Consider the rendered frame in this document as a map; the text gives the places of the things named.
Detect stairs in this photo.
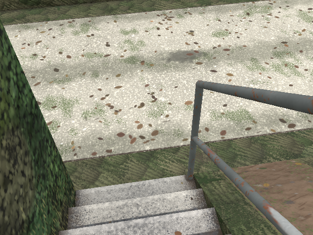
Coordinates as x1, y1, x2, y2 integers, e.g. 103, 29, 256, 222
59, 174, 232, 235

